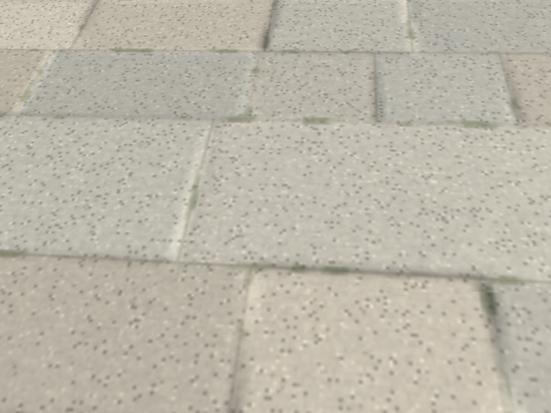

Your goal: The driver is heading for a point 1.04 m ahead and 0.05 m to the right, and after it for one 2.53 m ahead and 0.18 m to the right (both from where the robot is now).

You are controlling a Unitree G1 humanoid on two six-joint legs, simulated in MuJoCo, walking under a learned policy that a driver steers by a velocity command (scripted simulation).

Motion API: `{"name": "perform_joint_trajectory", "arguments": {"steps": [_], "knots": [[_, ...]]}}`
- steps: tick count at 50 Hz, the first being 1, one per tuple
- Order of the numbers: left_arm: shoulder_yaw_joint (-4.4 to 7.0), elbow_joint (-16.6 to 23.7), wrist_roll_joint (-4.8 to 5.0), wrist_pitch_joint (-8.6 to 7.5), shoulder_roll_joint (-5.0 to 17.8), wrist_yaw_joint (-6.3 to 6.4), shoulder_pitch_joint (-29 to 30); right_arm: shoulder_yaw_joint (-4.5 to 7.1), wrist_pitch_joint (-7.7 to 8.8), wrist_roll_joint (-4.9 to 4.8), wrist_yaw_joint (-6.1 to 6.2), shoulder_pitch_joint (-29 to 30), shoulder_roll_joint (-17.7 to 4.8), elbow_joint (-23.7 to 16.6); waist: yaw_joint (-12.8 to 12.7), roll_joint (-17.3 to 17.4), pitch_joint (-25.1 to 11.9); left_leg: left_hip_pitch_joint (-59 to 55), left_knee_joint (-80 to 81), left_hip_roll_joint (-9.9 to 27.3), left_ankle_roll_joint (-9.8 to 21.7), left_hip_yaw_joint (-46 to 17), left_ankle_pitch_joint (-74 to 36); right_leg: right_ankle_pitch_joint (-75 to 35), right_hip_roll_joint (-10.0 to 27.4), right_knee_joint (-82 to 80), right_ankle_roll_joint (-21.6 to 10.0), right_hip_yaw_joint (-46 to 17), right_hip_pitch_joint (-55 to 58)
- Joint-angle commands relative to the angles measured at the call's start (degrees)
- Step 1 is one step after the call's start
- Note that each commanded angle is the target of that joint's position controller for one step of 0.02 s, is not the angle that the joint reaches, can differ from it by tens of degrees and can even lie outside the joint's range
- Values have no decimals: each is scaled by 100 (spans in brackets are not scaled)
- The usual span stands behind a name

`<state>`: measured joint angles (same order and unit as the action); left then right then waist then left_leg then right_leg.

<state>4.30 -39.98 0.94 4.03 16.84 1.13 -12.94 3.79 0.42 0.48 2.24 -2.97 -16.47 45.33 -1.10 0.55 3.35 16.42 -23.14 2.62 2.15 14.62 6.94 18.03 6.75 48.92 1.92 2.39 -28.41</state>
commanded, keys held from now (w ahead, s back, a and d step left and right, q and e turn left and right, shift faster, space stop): e+shift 0.26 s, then shift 0.10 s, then q+shift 0.20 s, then w+q+shift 0.44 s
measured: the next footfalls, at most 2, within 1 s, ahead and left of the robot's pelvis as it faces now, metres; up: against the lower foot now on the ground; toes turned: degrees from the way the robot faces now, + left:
right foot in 0.06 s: +0.06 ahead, -0.13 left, +0.00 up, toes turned -9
left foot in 0.52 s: +0.15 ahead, +0.09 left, +0.00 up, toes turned -19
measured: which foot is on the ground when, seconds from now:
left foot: down 0.00-0.06, up 0.08-0.50, down 0.52-0.70, up 0.72-1.00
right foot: up 0.00-0.04, down 0.06-1.00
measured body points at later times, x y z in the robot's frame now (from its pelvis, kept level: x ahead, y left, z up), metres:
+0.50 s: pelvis +0.05 -0.03 +0.00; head +0.07 -0.05 +0.45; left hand +0.32 +0.15 -0.06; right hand +0.09 -0.34 -0.12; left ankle +0.12 +0.10 -0.72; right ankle +0.02 -0.12 -0.74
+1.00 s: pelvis +0.21 +0.01 -0.01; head +0.25 +0.00 +0.44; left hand +0.15 +0.30 -0.12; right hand +0.46 -0.23 -0.09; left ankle +0.35 +0.14 -0.67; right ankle +0.02 -0.12 -0.74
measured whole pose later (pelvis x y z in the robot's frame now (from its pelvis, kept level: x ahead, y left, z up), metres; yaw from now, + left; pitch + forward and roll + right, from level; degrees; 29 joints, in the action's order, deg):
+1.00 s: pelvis +0.21 +0.01 -0.01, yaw +3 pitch +3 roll -1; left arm 4.1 -46.4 -2.3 -5.2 17.4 0.5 -29.3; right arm 3.9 -2.1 2.3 -6.7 -2.6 -19.2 37.1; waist -5.3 2.0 0.1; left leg 46.4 -58.6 5.2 2.9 2.5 7.6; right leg 22.6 1.9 9.9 3.0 12.2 10.1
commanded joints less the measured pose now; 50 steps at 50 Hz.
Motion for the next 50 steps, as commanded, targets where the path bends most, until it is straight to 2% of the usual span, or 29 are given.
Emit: {"name": "perform_joint_trajectory", "arguments": {"steps": [1,3,4,5,6,7,8,9,11,16,19,23,24,26,27,28,29,30,31,32,34,35,36,37,39,40,42,45,50], "knots": [[176,381,17,-7,495,-99,-311,257,-45,-121,-56,279,-934,-347,-141,445,-831,-603,596,1708,808,-824,166,-33,-141,-889,-276,301,859],[331,239,-56,-9,757,-55,-794,223,-135,-204,-115,-19,-634,-184,-271,-175,-660,-191,-659,1213,187,-403,944,-768,-373,-2148,-704,15,1580],[513,339,-82,-51,1486,60,-986,194,-171,-40,-142,-118,-423,-249,-109,-1818,-350,1288,-2577,433,-430,94,2388,-2802,912,-2778,-1291,-2066,2140],[509,569,-247,-227,1808,47,-778,179,-113,104,-102,542,-391,-640,-99,-2076,-363,2509,-3841,-367,-623,-1064,3148,-2617,1361,-3106,-2175,-3677,2032],[496,608,-293,-400,1621,-9,-656,217,-82,71,-84,824,-543,-687,-186,-1266,-577,2740,-4392,-338,-485,-1696,2808,-2114,1243,-3244,-2109,-3316,2157],[484,633,-206,-500,1553,3,-434,244,-47,-28,-65,742,-590,-667,2,-1002,-595,2791,-4353,-274,-353,-1893,2186,-1875,996,-3232,-1785,-2954,2198],[443,711,-72,-499,1362,36,-150,278,-30,-1,-13,573,-662,-522,144,-638,-683,2741,-4263,-156,-324,-1978,1741,-1787,810,-3086,-1486,-2637,2233],[387,786,7,-457,1212,83,49,296,-12,44,14,530,-698,-497,212,-675,-756,2592,-4156,-159,-349,-2011,1463,-1974,705,-2987,-1371,-2461,2134],[312,928,-18,-393,1022,169,24,280,28,9,-36,486,-589,-481,228,-698,-1057,2261,-4124,-337,-434,-2027,1091,-2489,475,-2828,-1334,-2288,2160],[307,1106,-44,-292,1032,255,-104,169,22,-74,-105,500,-412,-396,40,-824,-1137,1971,-2767,-449,-673,-2033,851,-2425,329,-2586,-1322,-2338,2421],[234,1171,-135,-249,961,199,-29,148,7,-97,-169,347,-482,-318,-50,-991,-1101,1457,-2415,-335,-691,-1914,1009,-2482,391,-2486,-1378,-2379,2165],[-78,1058,-251,-287,357,45,212,34,35,-87,-290,32,-354,-176,-61,-899,-1055,297,-1617,-18,-560,-1697,1042,-2697,411,-2364,-1364,-2119,1701],[-105,997,-250,-306,354,14,314,8,55,-93,-325,-55,-300,-148,35,-868,-927,-47,-1057,-63,-496,-1580,655,-2420,324,-2330,-1272,-1980,1551],[-16,865,-252,-365,660,15,130,56,87,-30,-345,53,-675,-263,-16,-666,-614,-261,-285,-94,-277,-1748,-686,-1512,-84,-2182,-900,-1738,1529],[38,883,-343,-394,782,53,-99,159,99,-23,-329,118,-1189,-391,-285,-29,-577,-151,-394,332,-21,-2408,-2025,-806,-537,-1701,-644,-1378,1543],[50,957,-405,-419,726,86,-133,240,79,-130,-321,120,-1425,-351,-425,691,-545,29,-226,580,459,-2945,-1994,-409,-1012,-1323,-335,-730,1474],[40,1022,-384,-444,646,120,57,236,59,-182,-299,-157,-1275,-304,-261,1005,-737,-94,101,732,833,-3568,-405,465,-1177,-1054,-179,-384,1286],[44,1111,-234,-477,580,109,303,244,47,-247,-279,-584,-1187,-202,-46,1142,-705,-266,412,847,1053,-4137,1742,1098,-1226,-904,-217,-303,894],[31,1144,-77,-521,466,55,488,219,65,-259,-272,-867,-1099,-159,89,1157,-424,-127,780,938,1168,-4629,3633,1279,-1142,-976,-320,-441,677],[26,1180,25,-599,383,-2,528,223,92,-272,-254,-802,-1126,-202,7,1298,-127,276,997,970,1165,-4872,4283,1217,-1036,-1246,-444,-584,856],[134,913,26,-806,484,-39,-249,191,95,-345,-193,26,-983,-564,-598,1049,-117,1920,633,398,658,-4228,3639,718,-579,-2544,-748,-993,2945],[283,611,-135,-881,882,-8,-1136,94,132,-350,-166,508,-572,-890,-968,316,-292,3272,-607,-325,18,-3073,2828,1476,167,-3167,-963,-1839,4368],[400,459,-132,-926,1103,-38,-1231,-10,217,-394,-190,501,-263,-1043,-835,-984,-296,4011,-2371,-467,-43,-2473,2083,2138,1383,-3820,-1302,-3611,4697],[283,553,-170,-961,712,-16,-890,76,270,-356,-217,212,-584,-976,-520,-555,-125,4254,-3325,-12,28,-2607,1804,1941,1578,-3752,-1381,-3601,4435],[209,632,-97,-1007,448,-9,-645,87,263,-363,-290,-276,-554,-856,-255,-536,-116,4334,-4096,230,14,-2464,1184,1404,1398,-3870,-1287,-2844,4195],[139,396,-439,-919,559,-33,-865,179,35,381,-496,156,-757,-938,-346,-118,-3,4069,-4330,142,-36,-1905,1139,1427,1248,-4136,-1150,-2270,3653],[139,265,-350,-931,608,-68,-957,128,-129,299,-723,120,-510,-1014,-329,-451,189,4040,-4759,218,-102,-1741,767,587,898,-4306,-934,-1321,3334],[83,9,-315,-1005,555,-85,-1097,79,-187,156,-841,320,-459,-1167,-249,-595,327,3955,-4674,315,-100,-1709,278,-209,770,-4374,-748,-372,3122],[73,-414,-329,-1023,703,-28,-1425,-101,-156,194,-980,1213,-307,-1531,-437,-559,747,3121,-2822,227,274,-757,21,-1405,750,-4586,-605,828,3098]]}}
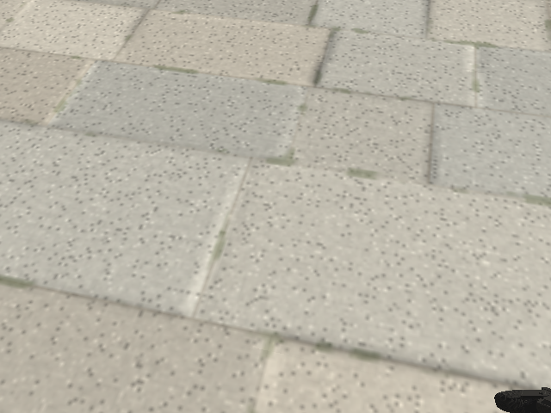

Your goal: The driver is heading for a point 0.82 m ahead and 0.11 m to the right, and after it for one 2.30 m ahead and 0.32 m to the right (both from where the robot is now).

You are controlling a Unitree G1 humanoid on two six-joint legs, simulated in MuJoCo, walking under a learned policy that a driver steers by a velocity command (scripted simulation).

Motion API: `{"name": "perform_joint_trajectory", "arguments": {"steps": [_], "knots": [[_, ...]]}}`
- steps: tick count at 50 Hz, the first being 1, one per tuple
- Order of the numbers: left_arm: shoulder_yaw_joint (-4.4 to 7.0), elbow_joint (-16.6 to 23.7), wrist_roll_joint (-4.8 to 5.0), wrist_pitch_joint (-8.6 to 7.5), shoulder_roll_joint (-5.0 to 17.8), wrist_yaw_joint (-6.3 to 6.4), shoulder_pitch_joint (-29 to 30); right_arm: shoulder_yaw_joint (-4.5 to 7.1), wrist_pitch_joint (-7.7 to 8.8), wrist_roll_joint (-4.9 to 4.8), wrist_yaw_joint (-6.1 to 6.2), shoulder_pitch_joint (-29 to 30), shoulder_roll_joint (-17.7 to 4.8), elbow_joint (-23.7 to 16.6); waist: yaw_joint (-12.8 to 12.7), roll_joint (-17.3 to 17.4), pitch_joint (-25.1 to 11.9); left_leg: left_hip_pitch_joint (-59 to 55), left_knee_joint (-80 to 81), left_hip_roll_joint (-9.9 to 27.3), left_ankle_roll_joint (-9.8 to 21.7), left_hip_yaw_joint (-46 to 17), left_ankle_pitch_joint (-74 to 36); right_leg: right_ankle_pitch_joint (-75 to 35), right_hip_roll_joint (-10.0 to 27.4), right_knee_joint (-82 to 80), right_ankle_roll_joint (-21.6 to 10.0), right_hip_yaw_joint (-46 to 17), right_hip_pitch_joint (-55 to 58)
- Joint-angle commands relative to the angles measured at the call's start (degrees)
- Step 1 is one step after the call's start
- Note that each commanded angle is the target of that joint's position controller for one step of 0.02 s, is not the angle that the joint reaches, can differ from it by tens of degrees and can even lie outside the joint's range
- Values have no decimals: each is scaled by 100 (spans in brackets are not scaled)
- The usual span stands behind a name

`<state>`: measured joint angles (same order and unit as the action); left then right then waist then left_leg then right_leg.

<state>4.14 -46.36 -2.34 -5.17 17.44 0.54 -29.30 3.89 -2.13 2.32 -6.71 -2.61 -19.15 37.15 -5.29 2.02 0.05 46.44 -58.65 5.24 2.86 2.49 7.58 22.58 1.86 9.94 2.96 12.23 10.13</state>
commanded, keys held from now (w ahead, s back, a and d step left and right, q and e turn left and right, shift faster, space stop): w+q+shift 0.10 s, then w+e+shift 0.88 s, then e+shift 0.02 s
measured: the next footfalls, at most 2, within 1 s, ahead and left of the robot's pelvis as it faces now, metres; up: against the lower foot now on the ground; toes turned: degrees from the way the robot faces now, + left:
left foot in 0.12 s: +0.26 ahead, +0.13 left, +0.00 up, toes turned +13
right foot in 0.58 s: +0.69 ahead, +0.12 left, +0.00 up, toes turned -5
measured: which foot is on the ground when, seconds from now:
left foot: up 0.00-0.10, down 0.12-0.58, up 0.60-0.96, down 0.98-1.00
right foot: down 0.00-0.12, up 0.14-0.56, down 0.58-0.96, up 0.98-1.00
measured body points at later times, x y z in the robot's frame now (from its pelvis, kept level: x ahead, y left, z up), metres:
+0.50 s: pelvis +0.42 +0.12 +0.00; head +0.45 +0.13 +0.44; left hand +0.55 +0.38 -0.12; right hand +0.42 -0.14 -0.13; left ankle +0.22 +0.12 -0.72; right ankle +0.66 +0.04 -0.66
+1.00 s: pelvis +0.89 +0.18 -0.01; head +0.92 +0.17 +0.44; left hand +1.00 +0.47 -0.12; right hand +1.06 -0.12 -0.05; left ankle +1.06 +0.28 -0.73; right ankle +0.66 +0.13 -0.69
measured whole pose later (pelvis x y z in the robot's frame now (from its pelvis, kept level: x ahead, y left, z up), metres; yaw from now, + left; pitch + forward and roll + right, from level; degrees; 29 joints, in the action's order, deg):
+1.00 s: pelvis +0.89 +0.18 -0.01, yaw -24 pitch +3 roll +0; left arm 6.1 -48.6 0.0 -4.2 21.0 -1.2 -24.1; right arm -2.1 5.3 2.8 0.6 0.0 -16.1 33.2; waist -6.6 -0.8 0.8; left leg 29.2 -33.0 3.1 -3.6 -4.1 7.2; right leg 29.8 -7.9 44.7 -6.3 -15.2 -4.5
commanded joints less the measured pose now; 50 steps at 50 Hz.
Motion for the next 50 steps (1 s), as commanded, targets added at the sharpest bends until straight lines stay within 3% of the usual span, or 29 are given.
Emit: {"name": "perform_joint_trajectory", "arguments": {"steps": [1,3,5,6,7,8,9,10,11,13,16,22,25,27,28,29,30,31,32,33,34,36,38,42,45,47,48,49,50], "knots": [[84,155,0,-84,708,41,230,-150,100,2,-61,1159,18,-731,69,-714,1046,-302,1111,-186,389,680,180,-3095,1209,-434,-651,136,-685],[104,15,24,-9,973,69,126,-120,104,-28,97,665,-71,-635,446,-936,486,-1406,1318,-817,730,1131,725,-6998,1324,741,-617,373,-331],[190,81,39,132,1373,57,315,130,184,-75,265,-1357,-580,-149,1486,-1126,-710,-3892,1493,-1331,1057,938,1271,-8069,1537,3397,-639,300,-993],[119,127,-11,93,1163,47,314,320,196,22,365,-2321,-946,247,1858,-785,-1178,-5792,2014,-1013,1153,-110,1466,-5968,1341,5186,-537,187,-2511],[-93,578,118,14,271,-104,239,445,145,-27,448,-1818,-1579,218,1044,1206,-1565,-7350,3263,837,1460,-3414,3198,298,177,7497,-214,-101,-5079],[-77,847,162,-106,677,-119,732,466,106,-28,480,-2136,-1622,-25,1410,352,-2420,-7312,4240,1337,1571,-4961,3616,-43,33,8147,-334,-1383,-5386],[-44,851,280,-114,767,-84,1325,418,150,23,542,-1977,-1372,185,1407,-138,-1423,-6618,4378,1319,1404,-4128,2800,-577,252,8168,-420,-1462,-5773],[-124,727,301,-114,559,-59,1109,324,264,45,603,-1893,-1053,358,1038,-413,-534,-5400,4365,1243,1245,-3339,1841,-790,497,7719,-474,-1404,-5487],[-166,616,202,-52,429,-105,1056,216,407,79,624,-1595,-730,404,753,-620,-258,-4506,4408,968,1067,-2673,1520,-868,720,7213,-524,-1572,-5040],[-189,257,133,227,262,-204,522,75,632,12,607,-1352,-370,461,349,-274,104,-3388,4817,708,769,-1779,1182,-1004,785,6744,-518,-1804,-4283],[-150,182,213,417,154,-309,992,28,855,-93,531,-1560,-229,704,381,-81,710,-3323,5198,276,99,-582,-116,-1542,614,6042,-559,-1769,-4836],[-279,480,257,255,-51,-449,2271,-152,985,-156,594,-2006,-19,969,616,19,826,-4162,5394,-134,-461,1010,-4140,-3060,-39,3924,-875,-462,-4889],[-285,388,229,290,126,-481,2006,-120,994,-171,826,-1902,-373,978,274,321,286,-4914,4665,159,-632,1243,-7009,-3253,-496,3166,-1071,35,-3900],[-149,104,194,404,537,-436,1001,-30,853,-116,1038,-1663,-707,903,-359,520,-268,-5176,3226,412,-688,1204,-8412,-2727,-873,3091,-1207,125,-2745],[-7,-215,165,455,833,-392,-155,19,752,-45,1088,-1254,-863,768,-980,509,-652,-4756,1793,512,-673,1089,-8513,-2336,-913,3062,-1422,-135,-1618],[186,-539,210,472,1137,-306,-1483,106,645,-36,1082,-586,-1035,616,-1801,151,-884,-3821,-914,236,-596,1045,-6814,-2174,-474,2571,-1994,-923,-467],[231,-767,464,509,991,-209,-1509,-22,654,-12,908,235,-441,469,-1833,-1346,-384,-2113,-3619,-1136,-415,935,202,-2316,-241,1930,-2161,-1339,123],[189,-566,239,459,1210,-205,-500,-307,781,51,844,-427,485,-40,-282,-1626,-161,-133,-4935,-1129,-512,-15,2149,-3536,83,2964,-2575,-2854,330],[221,-249,148,432,1271,-117,-64,-402,889,-74,749,-1050,331,-454,53,-1386,-1354,637,-4792,-968,-517,-1204,2189,-792,1174,1521,-3452,-5359,1166],[167,-108,88,435,803,-42,223,-418,1020,68,672,-876,-80,-365,180,-38,-537,686,-3743,-622,-287,-1247,1630,969,1270,255,-3096,-5964,36],[116,-121,68,401,638,-27,595,-364,990,134,636,-700,-241,-321,530,533,115,308,-2984,-375,-290,-1131,1384,1193,1046,3,-2720,-5488,-1068],[109,-57,100,188,795,6,754,-428,715,291,642,-722,-246,-282,837,639,679,-366,-1891,-63,-496,-989,1398,501,554,-77,-2501,-4708,-2497],[124,-14,135,29,892,-39,872,-498,559,237,601,-267,-177,-454,813,473,885,-1267,-481,126,-697,-625,879,-131,55,-324,-2376,-3916,-3717],[261,15,236,-15,976,-161,682,-614,580,-111,554,659,83,-782,158,-249,570,-2360,1964,-50,-718,-301,-904,-1517,-360,-103,-1895,-3290,-3528],[353,33,224,32,1092,-186,505,-518,645,-120,598,603,-141,-783,7,-542,178,-2613,2776,-326,-596,-348,-935,-2489,-183,568,-1597,-3493,-2395],[401,91,164,35,1280,-174,652,-318,719,-112,697,-310,-546,-526,499,-504,-478,-3682,2971,-609,-468,-343,-110,-3706,-204,1832,-1338,-3493,-1985],[412,160,161,3,1366,-196,983,-175,760,-78,769,-1457,-809,-255,1228,-326,-1067,-4954,2841,-445,-377,-382,254,-3812,-451,3220,-1170,-3231,-2411],[264,386,177,-81,850,-172,1282,29,787,68,886,-2895,-1292,-32,1838,296,-1872,-6334,2903,710,-230,-1521,2248,-2435,-732,5202,-1105,-2795,-3332],[13,769,418,-77,-71,-158,809,116,735,293,890,-2645,-1800,-71,1142,2084,-2171,-7057,4278,2310,169,-4695,3317,967,-1248,6732,-883,-2145,-5017]]}}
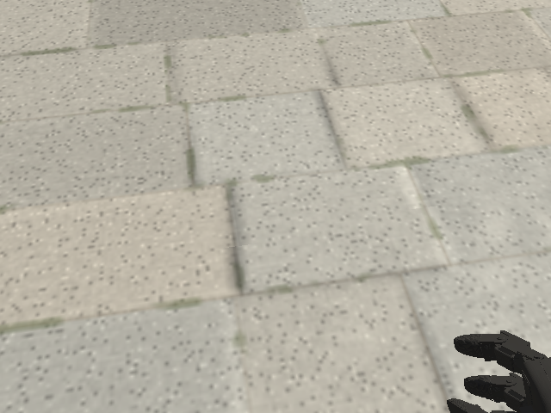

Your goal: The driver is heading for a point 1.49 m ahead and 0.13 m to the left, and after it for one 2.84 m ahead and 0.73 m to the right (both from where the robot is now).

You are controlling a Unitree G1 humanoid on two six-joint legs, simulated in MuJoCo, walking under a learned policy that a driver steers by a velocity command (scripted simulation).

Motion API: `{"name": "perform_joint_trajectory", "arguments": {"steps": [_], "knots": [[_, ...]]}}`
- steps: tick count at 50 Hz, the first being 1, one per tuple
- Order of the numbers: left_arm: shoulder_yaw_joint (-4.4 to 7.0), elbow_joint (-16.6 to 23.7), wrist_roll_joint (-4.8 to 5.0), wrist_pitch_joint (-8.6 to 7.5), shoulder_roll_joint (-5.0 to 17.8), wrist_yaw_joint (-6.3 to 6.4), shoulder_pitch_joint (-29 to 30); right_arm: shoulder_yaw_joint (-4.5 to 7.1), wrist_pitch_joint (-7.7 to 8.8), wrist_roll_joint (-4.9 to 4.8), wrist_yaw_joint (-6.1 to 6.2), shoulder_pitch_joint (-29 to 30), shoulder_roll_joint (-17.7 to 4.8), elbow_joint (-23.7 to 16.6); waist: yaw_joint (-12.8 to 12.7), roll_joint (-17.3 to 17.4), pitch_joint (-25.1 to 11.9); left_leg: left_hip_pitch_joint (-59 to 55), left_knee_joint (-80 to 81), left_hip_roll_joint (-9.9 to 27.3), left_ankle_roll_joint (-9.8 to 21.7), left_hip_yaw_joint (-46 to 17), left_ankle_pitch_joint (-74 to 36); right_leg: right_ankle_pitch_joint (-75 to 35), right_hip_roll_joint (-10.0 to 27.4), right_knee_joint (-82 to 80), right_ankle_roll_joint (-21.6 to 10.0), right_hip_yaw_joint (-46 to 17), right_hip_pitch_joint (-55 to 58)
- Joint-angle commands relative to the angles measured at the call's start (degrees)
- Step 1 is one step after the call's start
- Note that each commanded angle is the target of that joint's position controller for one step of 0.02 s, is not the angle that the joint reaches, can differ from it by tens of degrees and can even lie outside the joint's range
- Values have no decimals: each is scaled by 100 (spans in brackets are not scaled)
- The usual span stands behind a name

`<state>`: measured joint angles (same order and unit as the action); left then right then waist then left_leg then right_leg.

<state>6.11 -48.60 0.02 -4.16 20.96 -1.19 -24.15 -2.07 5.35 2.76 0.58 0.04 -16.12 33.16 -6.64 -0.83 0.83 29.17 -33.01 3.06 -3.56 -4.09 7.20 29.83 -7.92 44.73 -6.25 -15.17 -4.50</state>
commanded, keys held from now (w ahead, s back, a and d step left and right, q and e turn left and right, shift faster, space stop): e+shift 0.24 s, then q+shift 0.76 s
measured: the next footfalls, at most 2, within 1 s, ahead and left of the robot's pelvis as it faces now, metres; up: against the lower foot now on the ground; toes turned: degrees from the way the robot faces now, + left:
right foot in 0.36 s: +0.41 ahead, -0.08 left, +0.00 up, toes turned -18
left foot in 0.76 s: +0.43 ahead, +0.18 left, +0.00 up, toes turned +2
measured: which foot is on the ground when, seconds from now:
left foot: down 0.00-0.34, up 0.36-0.74, down 0.76-1.00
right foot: up 0.00-0.34, down 0.36-0.76, up 0.78-1.00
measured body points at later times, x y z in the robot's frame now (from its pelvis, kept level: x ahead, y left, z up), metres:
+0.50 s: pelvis +0.29 +0.03 +0.01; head +0.35 +0.01 +0.46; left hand +0.57 +0.19 -0.07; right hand +0.32 -0.26 -0.12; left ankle +0.26 +0.21 -0.63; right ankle +0.37 -0.07 -0.71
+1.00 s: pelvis +0.37 +0.11 +0.03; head +0.42 +0.15 +0.47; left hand +0.53 +0.41 -0.08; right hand +0.53 -0.18 -0.05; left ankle +0.39 +0.18 -0.71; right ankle +0.42 -0.07 -0.63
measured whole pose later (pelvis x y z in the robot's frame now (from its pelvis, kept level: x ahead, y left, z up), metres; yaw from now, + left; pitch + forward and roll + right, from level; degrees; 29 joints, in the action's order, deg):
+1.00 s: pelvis +0.37 +0.11 +0.03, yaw +9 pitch +4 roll -4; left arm 5.5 -41.5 -0.3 0.5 17.4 2.9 -1.0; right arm 4.7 -1.5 -0.9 2.4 -14.6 -18.1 36.4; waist 1.3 -0.6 2.7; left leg 19.9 -28.4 -2.9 3.9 -6.9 11.4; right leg 18.5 -3.0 60.2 3.4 -5.8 -34.4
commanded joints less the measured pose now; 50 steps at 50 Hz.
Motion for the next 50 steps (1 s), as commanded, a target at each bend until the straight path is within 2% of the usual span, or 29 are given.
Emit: {"name": "perform_joint_trajectory", "arguments": {"steps": [1,2,3,4,5,6,7,10,12,16,17,18,19,20,21,22,24,26,28,33,36,37,38,39,40,41,43,46,50], "knots": [[-211,941,42,-61,1,82,284,744,-64,156,137,-2320,-1774,293,1001,2020,-1760,-4840,1937,2565,1111,-4660,3246,-258,270,3787,-1,844,-4273],[-150,860,-67,51,264,101,759,597,-86,116,105,-1846,-1067,191,1042,999,-976,-4143,1631,2225,1076,-3229,1976,-800,662,3654,55,1042,-4351],[-132,868,-123,116,270,54,1044,497,-104,97,64,-1691,-681,267,993,476,-521,-3532,1392,1876,1005,-1980,-21,-1036,837,3332,168,1136,-4155],[-100,897,-196,206,237,-23,1284,436,-122,66,52,-1824,-498,440,962,320,-307,-3199,1282,1472,809,-982,-1619,-960,946,3115,240,1166,-3964],[-113,1017,-204,306,101,-93,1117,420,-88,-8,51,-1967,-480,585,791,891,-367,-3110,1058,1497,795,-579,-2828,-865,980,2995,336,1199,-3889],[-86,1219,414,285,56,2,977,533,5,-355,91,-1315,-456,462,620,1467,-172,-3031,1215,1182,795,-244,-2944,-1070,1316,2845,448,1041,-3960],[-147,1354,476,314,37,-1,1247,527,43,-431,127,-1127,-406,470,631,1345,-66,-2806,1428,1199,830,32,-2757,-1195,1335,2460,518,1158,-4021],[-254,1707,179,312,-95,-105,1740,692,-17,-364,251,-599,-875,452,527,711,141,-1967,1850,1099,897,842,-2780,-2239,1261,544,699,1621,-3191],[-252,1598,123,292,-103,-244,1558,775,-27,-364,303,-568,-1120,497,480,641,-104,-1917,1586,883,755,1371,-3112,-3132,994,-352,618,1913,-2246],[-58,1590,-25,246,350,-315,1150,841,30,-615,207,-1150,-1449,709,143,446,-597,-2167,209,974,805,1183,-4515,-3049,429,-1145,-7,1787,-701],[6,1483,-52,216,456,-240,755,779,18,-610,161,-1126,-1335,737,-170,251,-765,-1962,-631,834,718,1255,-4068,-3824,454,-1719,-234,1674,36],[15,1449,-136,206,730,-103,671,632,4,-410,105,-1430,-977,725,-109,-671,-1059,-1089,-2420,317,491,1311,-686,-6563,1243,-1704,-615,915,1134],[-179,1716,-431,173,800,27,1138,378,-33,-245,-42,-2631,-466,848,612,-1689,-2518,181,-4553,-214,189,449,3711,-9795,3488,-852,-2000,-1354,2812],[-253,1755,-371,234,322,19,796,519,-92,-492,-111,-2354,-1241,1070,-21,-752,-3345,16,-4896,-279,167,-694,3511,-8695,3442,-1183,-2124,-1286,2512],[-237,1678,-208,227,400,-26,1135,599,-168,-649,-126,-1795,-1390,880,73,-439,-2458,441,-4555,-80,133,-622,3260,-7315,3118,-1526,-1783,-660,1845],[-277,1556,-56,199,252,-38,1476,568,-255,-574,-62,-1492,-1184,813,304,6,-1776,555,-3945,173,54,-403,2972,-6217,2803,-1783,-1421,-259,1113],[-301,1421,-88,202,155,-1,1955,599,-522,-497,56,-1749,-1044,971,766,-180,-945,-172,-3498,304,-153,-72,2626,-5332,2479,-2258,-1124,414,-579],[-197,1430,-191,240,318,96,2284,633,-687,-452,140,-2107,-868,1018,984,-497,-813,-548,-3470,180,-343,291,2262,-4981,2401,-2607,-1103,977,-1344],[-170,1413,-183,253,236,203,2428,614,-766,-412,172,-2012,-646,932,974,-456,-813,-538,-3053,308,-347,360,1738,-4288,2393,-2714,-983,1371,-1444],[-86,1217,-123,392,211,402,2340,634,-821,-378,25,-1358,-580,531,774,-634,-794,-694,-1920,413,-69,595,1008,-2955,2619,-2690,-724,1814,-1132],[-17,1097,54,449,250,400,2402,718,-834,-344,-87,-1518,-622,483,963,-618,-733,-1150,-889,242,262,892,837,-2635,2693,-2198,-325,2031,-960],[-28,1036,139,462,118,390,2372,783,-832,-301,-88,-1750,-681,576,1044,-386,-667,-1447,-363,41,460,936,616,-2212,2489,-1683,-40,2217,-1058],[-41,885,146,502,-77,362,2059,883,-805,-236,-53,-1940,-911,611,1032,376,-334,-1702,390,100,747,392,-289,-1373,2060,-671,379,2544,-1541],[-73,1051,-93,560,-249,356,1952,1058,-735,-223,46,-1949,-1707,405,775,2310,143,-2053,1041,1429,1515,-2016,-2222,672,1157,1380,1020,2772,-3255],[-59,1353,-151,535,-106,378,2646,1049,-579,-31,-35,-1994,-1899,243,1053,2055,-329,-1940,1513,1795,2367,-3144,-2061,1043,570,2443,1025,1482,-3816],[-16,1348,-34,520,29,403,2712,1054,-452,-9,-98,-1823,-1790,223,998,1414,-360,-2032,1609,1629,2220,-2766,-1265,567,659,2696,878,1130,-3998],[68,1156,-50,483,176,480,2525,980,-451,-329,-9,-1233,-1357,114,677,779,-335,-2084,1401,1121,1591,-2063,-725,-480,867,2365,776,937,-4005],[60,1112,-59,417,53,437,2434,892,-572,-363,167,-1149,-1054,-85,613,771,-780,-2137,1166,794,1426,-1763,-1374,-1102,672,2156,892,875,-3547],[-33,1116,-5,340,-117,390,2584,970,-644,-399,278,-1374,-1174,-181,730,712,-888,-2638,1041,631,1421,-2043,-1413,-1273,458,1045,1047,689,-3619]]}}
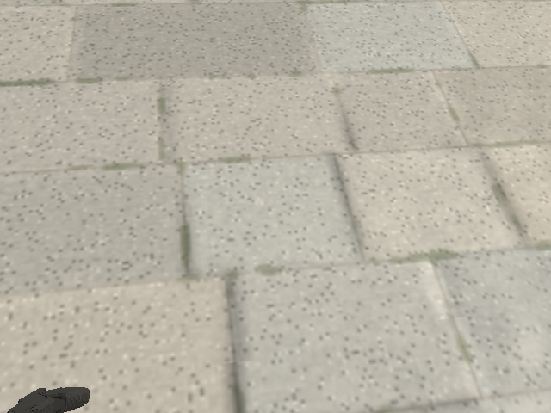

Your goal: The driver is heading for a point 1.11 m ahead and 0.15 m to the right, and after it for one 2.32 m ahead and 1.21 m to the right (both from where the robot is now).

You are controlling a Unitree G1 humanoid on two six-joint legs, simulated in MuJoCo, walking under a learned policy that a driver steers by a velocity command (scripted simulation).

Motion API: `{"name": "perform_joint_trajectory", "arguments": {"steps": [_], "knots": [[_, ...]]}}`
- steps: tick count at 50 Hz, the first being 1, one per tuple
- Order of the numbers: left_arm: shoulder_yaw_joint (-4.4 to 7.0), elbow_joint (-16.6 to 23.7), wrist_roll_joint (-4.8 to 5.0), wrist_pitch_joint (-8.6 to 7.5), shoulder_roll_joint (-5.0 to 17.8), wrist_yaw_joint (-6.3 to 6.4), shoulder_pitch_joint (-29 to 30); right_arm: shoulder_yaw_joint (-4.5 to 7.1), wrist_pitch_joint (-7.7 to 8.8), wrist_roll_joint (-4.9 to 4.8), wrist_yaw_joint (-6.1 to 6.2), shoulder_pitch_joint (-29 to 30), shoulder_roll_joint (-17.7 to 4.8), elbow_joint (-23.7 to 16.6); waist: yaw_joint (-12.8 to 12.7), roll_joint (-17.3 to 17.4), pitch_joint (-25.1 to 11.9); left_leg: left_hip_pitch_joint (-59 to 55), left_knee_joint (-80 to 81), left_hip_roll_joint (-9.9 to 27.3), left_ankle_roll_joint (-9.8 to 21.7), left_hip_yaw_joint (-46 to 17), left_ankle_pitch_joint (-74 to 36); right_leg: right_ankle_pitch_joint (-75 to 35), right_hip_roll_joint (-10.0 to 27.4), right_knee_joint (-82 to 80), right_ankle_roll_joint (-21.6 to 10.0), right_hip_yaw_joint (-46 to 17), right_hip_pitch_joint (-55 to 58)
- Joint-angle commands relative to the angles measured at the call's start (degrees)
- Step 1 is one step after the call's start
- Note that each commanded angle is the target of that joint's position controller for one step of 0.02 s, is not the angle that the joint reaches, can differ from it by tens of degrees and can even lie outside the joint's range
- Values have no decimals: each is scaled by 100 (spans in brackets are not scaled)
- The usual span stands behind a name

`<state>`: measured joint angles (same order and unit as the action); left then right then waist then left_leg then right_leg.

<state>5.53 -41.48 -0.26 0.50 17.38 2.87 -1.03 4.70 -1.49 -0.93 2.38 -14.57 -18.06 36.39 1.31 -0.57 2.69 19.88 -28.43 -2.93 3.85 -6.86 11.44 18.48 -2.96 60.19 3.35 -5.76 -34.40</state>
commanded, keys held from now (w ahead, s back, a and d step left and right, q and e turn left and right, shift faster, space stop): q+shift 0.08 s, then shift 0.10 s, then e+shift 0.74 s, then shift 0.08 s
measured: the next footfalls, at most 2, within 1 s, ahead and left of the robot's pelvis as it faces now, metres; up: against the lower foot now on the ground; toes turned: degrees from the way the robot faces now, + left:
right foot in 0.30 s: +0.12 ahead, -0.14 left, +0.00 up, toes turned +16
left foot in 0.62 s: +0.07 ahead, +0.08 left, +0.00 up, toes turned -11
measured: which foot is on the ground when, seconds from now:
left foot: down 0.00-0.36, up 0.38-0.60, down 0.62-1.00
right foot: up 0.00-0.28, down 0.30-0.62, up 0.64-1.00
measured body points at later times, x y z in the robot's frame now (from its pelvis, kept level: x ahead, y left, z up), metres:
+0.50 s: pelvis +0.05 -0.03 -0.01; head +0.08 -0.04 +0.44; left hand +0.17 +0.25 -0.10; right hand +0.25 -0.28 -0.10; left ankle +0.01 +0.08 -0.73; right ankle +0.09 -0.15 -0.74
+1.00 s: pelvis +0.04 -0.02 +0.00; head +0.10 -0.04 +0.44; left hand +0.32 +0.16 -0.10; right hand +0.06 -0.33 -0.10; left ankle +0.03 +0.09 -0.74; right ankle +0.01 -0.17 -0.70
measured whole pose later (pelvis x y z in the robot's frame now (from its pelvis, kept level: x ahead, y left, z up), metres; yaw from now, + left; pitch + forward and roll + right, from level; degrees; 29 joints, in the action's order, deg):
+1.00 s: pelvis +0.04 -0.02 +0.00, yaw -22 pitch +2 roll +0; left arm 4.5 -34.7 1.4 4.1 16.8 -1.1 -6.7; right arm 4.4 -1.1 0.4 1.4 -10.0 -16.0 37.4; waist 1.7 -0.7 4.9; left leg 8.5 -23.6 2.2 1.6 12.0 17.0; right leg 20.3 5.2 50.3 6.0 0.7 -29.1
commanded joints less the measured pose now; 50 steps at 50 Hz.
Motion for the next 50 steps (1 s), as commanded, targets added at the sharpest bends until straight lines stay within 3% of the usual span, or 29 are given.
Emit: {"name": "perform_joint_trajectory", "arguments": {"steps": [1,4,7,10,12,14,15,16,17,18,19,21,23,25,28,30,31,32,33,34,35,36,37,38,41,43,47,50], "knots": [[25,392,35,-136,261,-28,288,309,14,-30,109,113,-1007,-549,-56,746,-1052,-1699,580,1192,669,-1873,-1667,-155,-73,-753,117,-291,-570],[36,343,64,-168,329,-80,294,345,-57,-24,104,234,-1056,-685,-32,893,-939,-1463,567,1060,632,-2183,-1271,-174,-168,-1345,151,-368,-236],[36,245,58,-206,422,-146,139,301,-101,36,66,336,-981,-767,50,1024,-1038,-1366,382,1070,661,-2189,-1657,-195,-52,-1626,137,-291,215],[14,219,39,-248,482,-218,0,206,-123,95,7,448,-866,-806,104,1006,-1120,-1358,133,1149,736,-2207,-2430,-27,106,-1852,41,-146,643],[-29,177,37,-272,454,-285,-175,69,-111,127,-37,569,-628,-801,83,912,-1152,-1179,35,1154,744,-2091,-2678,-157,289,-2282,-73,21,1231],[-169,117,-43,-315,117,-390,-327,-151,-51,173,-103,549,-131,-621,-110,672,-1042,-744,168,829,414,-1725,-1709,-1681,423,-3839,-265,-49,2413],[-156,178,-112,-306,345,-392,-211,-149,19,299,-129,241,-123,-496,124,230,-962,-625,-60,458,142,-1305,-577,-2656,768,-3856,-453,-620,2691],[-124,307,-130,-285,696,-362,73,-80,84,394,-144,-228,-335,-430,590,-543,-730,-592,-290,-52,-158,-725,802,-3298,1185,-3748,-886,-1111,2426],[-120,313,-77,-253,671,-344,217,-50,112,424,-135,-75,-444,-472,565,-964,-552,-764,-203,-97,-408,-421,876,-2492,1375,-3925,-1339,-1499,1895],[-81,348,-2,-228,717,-351,123,9,127,340,-90,368,-620,-501,282,-973,-406,-817,-201,-93,-462,-274,664,-1950,1195,-4006,-1293,-1683,1757],[-9,334,83,-197,910,-332,-83,68,124,276,-46,632,-698,-550,102,-854,-425,-685,-385,-152,-455,-115,624,-1775,1129,-4008,-1226,-1800,1858],[96,355,181,-165,1151,-266,-381,79,110,206,-26,729,-495,-634,-3,-974,-438,-289,-609,-247,-491,91,814,-1902,1233,-3899,-1379,-2259,2159],[138,396,188,-101,1089,-189,-614,75,167,143,-51,755,-278,-626,-121,-1054,-581,48,-884,-352,-542,140,1485,-2309,1296,-3818,-1543,-2609,2540],[205,437,199,-37,1082,-142,-751,100,234,90,-85,770,-205,-608,-212,-1001,-765,412,-1125,-338,-587,-6,1887,-2744,1360,-3762,-1611,-2904,2982],[295,573,290,138,1078,-82,-516,139,310,3,-152,596,-179,-471,-126,-826,-985,117,-475,-289,-645,-57,1428,-2724,1110,-3654,-1391,-2832,3004],[289,741,366,258,994,-65,-139,195,327,-12,-186,157,-201,-242,155,-782,-1038,-983,819,-235,-571,108,239,-2023,696,-3464,-1051,-2532,2292],[226,792,349,274,786,-63,-213,276,294,24,-172,35,-441,-179,103,-497,-1057,-1743,1124,322,-369,-278,-193,-987,349,-3071,-767,-2210,1539],[133,836,296,257,443,-81,-587,354,226,188,-140,294,-967,-288,-238,1217,-891,-2159,1333,1649,349,-1823,-808,1014,-529,-1848,-394,-1105,253],[272,767,196,169,892,-108,-812,321,269,433,-157,571,-838,-464,-297,1321,-678,-1587,1258,2506,925,-2349,-1622,1691,-247,-598,-156,-876,-53],[372,648,187,158,1188,-143,-938,233,295,400,-116,839,-584,-568,-410,818,-542,-1382,1181,2456,970,-1835,-1874,1406,35,146,-32,-692,-29],[391,523,204,194,1170,-147,-1036,185,302,317,-70,1018,-439,-588,-458,504,-427,-1309,1083,2031,742,-1197,-1673,1003,137,399,50,-557,-36],[362,461,193,235,1022,-139,-1080,173,297,229,-9,1060,-429,-580,-431,453,-369,-1446,1002,1750,582,-791,-1519,580,213,675,116,-461,-238],[306,484,201,257,869,-166,-1065,149,287,182,39,1011,-417,-555,-347,571,-298,-1502,934,1626,569,-423,-2025,359,300,925,189,-306,-420],[255,573,222,256,784,-198,-938,141,267,195,71,872,-437,-525,-239,635,-263,-1540,926,1536,621,-109,-2443,226,379,949,258,-72,-511],[128,914,248,221,619,-273,-436,181,171,259,109,383,-571,-406,125,716,-339,-2077,961,1696,873,195,-2866,105,651,463,447,310,-785],[84,1052,225,223,563,-325,-336,225,117,245,86,306,-704,-362,195,680,-419,-2297,976,1876,961,328,-2894,150,794,115,482,399,-747],[22,1200,168,249,442,-399,-253,299,94,177,-28,417,-887,-294,193,694,-462,-2097,973,2009,956,811,-2940,104,870,-693,344,669,-144],[23,1235,141,311,408,-398,-285,332,126,31,-169,487,-967,-187,93,776,-552,-1925,734,2045,887,1024,-3256,305,611,-1472,124,918,581]]}}
Over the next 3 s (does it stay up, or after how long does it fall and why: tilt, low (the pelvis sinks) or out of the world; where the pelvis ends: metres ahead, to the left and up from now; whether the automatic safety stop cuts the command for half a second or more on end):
stays up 0.92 -0.22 -0.03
